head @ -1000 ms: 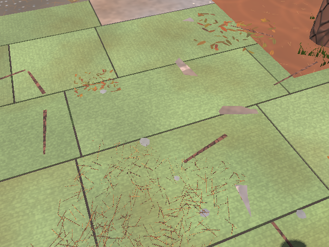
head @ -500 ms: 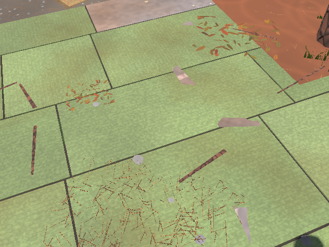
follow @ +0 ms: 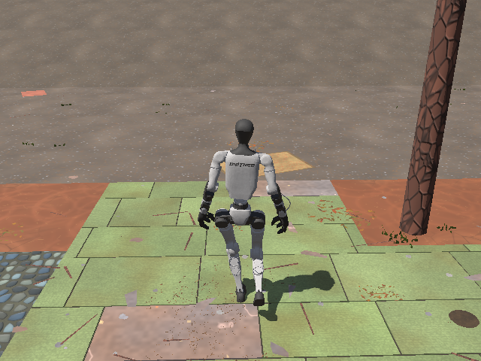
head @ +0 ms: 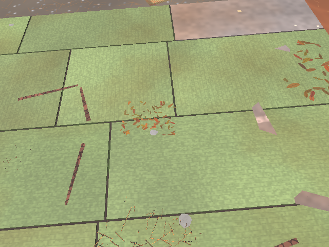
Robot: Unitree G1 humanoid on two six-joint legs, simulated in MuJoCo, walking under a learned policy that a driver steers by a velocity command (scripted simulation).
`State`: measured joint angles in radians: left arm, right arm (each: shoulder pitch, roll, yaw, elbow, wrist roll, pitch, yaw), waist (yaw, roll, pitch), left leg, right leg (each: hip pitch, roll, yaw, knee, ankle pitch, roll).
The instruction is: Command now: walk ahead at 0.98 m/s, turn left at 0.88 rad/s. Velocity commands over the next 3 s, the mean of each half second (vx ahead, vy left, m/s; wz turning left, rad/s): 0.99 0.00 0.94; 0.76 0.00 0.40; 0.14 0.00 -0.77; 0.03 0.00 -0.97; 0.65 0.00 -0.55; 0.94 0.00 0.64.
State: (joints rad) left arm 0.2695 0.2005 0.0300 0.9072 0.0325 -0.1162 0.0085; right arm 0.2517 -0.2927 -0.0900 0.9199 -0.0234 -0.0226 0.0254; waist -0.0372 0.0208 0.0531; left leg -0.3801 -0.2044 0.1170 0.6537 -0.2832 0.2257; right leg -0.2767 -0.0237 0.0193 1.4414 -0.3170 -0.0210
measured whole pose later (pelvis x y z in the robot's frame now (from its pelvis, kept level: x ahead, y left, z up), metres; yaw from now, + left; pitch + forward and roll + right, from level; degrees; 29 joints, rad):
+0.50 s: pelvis +0.46 -0.02 +0.03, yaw +27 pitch +1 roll -3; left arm 0.30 0.31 0.06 0.81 0.04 -0.09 0.01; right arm 0.19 -0.37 -0.08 0.74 -0.03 -0.02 0.05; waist 0.01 0.06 0.02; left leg -0.58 0.01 -0.01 1.32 -0.27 0.11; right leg -0.21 -0.03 -0.13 0.45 -0.26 0.02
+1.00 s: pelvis +0.80 +0.20 +0.03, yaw +37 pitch +0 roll +0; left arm 0.23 0.25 0.03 0.78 0.01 -0.02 -0.01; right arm 0.29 -0.25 -0.03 0.83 -0.02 -0.08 0.00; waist 0.00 -0.02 0.12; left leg -0.17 -0.07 0.15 0.40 -0.24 0.13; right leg -0.62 -0.07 0.01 1.12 -0.27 -0.01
